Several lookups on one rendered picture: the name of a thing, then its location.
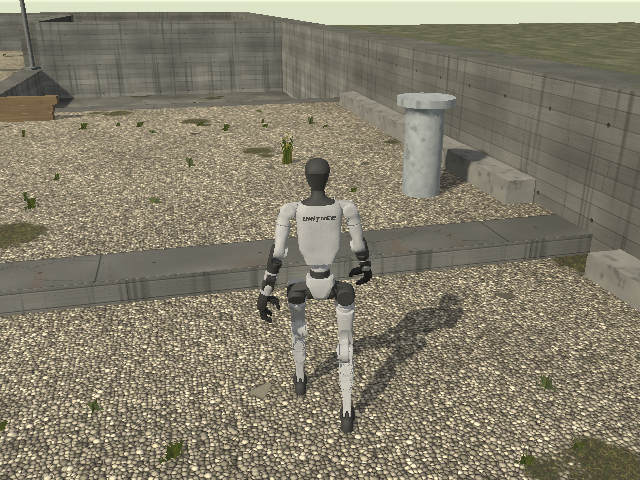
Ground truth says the robot right hand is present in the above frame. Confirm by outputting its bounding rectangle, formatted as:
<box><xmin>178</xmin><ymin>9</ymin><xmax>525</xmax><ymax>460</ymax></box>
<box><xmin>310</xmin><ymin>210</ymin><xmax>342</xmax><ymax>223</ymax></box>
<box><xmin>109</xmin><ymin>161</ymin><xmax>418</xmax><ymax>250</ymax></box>
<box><xmin>349</xmin><ymin>267</ymin><xmax>372</xmax><ymax>285</ymax></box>

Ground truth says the robot right forearm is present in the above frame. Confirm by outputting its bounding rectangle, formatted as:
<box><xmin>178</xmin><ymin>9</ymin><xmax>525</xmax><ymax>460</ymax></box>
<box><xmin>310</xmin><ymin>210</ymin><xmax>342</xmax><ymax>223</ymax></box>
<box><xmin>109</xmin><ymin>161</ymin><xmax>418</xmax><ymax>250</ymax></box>
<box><xmin>355</xmin><ymin>237</ymin><xmax>371</xmax><ymax>271</ymax></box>

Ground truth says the robot left forearm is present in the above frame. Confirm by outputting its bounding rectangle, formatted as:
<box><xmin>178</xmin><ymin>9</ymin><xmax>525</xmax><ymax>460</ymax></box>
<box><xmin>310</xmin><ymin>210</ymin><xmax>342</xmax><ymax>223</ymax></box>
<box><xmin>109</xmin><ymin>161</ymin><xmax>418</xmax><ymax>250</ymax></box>
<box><xmin>260</xmin><ymin>244</ymin><xmax>282</xmax><ymax>296</ymax></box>

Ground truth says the robot left hand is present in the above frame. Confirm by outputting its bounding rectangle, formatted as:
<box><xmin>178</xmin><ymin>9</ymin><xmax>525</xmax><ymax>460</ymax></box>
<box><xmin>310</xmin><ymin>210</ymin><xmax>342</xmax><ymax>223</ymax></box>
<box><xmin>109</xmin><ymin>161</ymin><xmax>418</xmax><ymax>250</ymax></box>
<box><xmin>257</xmin><ymin>292</ymin><xmax>280</xmax><ymax>323</ymax></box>

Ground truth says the robot head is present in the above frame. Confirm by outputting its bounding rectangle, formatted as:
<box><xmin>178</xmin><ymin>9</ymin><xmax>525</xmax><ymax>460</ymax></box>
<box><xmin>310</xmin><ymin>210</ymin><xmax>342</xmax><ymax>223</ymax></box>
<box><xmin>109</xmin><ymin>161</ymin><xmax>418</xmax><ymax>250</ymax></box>
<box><xmin>301</xmin><ymin>158</ymin><xmax>335</xmax><ymax>206</ymax></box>

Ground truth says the robot right foot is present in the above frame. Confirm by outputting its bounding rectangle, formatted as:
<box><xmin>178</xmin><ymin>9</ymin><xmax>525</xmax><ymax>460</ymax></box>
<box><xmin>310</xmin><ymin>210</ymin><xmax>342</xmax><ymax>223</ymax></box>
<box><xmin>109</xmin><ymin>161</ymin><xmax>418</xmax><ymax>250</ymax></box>
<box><xmin>340</xmin><ymin>405</ymin><xmax>355</xmax><ymax>432</ymax></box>

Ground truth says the robot left upper arm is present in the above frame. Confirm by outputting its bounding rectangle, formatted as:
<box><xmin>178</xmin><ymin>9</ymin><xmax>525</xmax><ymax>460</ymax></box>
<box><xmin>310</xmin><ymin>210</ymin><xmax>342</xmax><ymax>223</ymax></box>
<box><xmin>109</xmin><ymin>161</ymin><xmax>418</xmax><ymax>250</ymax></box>
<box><xmin>272</xmin><ymin>202</ymin><xmax>298</xmax><ymax>259</ymax></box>

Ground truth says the robot right upper arm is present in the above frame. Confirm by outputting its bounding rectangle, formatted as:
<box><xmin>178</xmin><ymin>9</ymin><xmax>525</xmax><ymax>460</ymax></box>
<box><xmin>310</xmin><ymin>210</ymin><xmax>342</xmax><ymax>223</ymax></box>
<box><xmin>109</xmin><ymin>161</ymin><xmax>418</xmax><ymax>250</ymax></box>
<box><xmin>339</xmin><ymin>200</ymin><xmax>366</xmax><ymax>253</ymax></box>

